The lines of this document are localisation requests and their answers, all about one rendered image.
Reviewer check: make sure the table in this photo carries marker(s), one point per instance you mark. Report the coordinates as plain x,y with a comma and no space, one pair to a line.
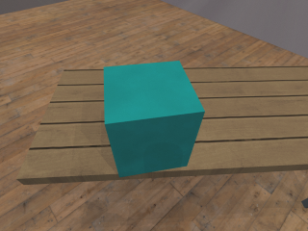
255,120

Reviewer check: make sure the carton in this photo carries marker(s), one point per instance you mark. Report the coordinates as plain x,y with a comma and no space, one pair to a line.
152,116

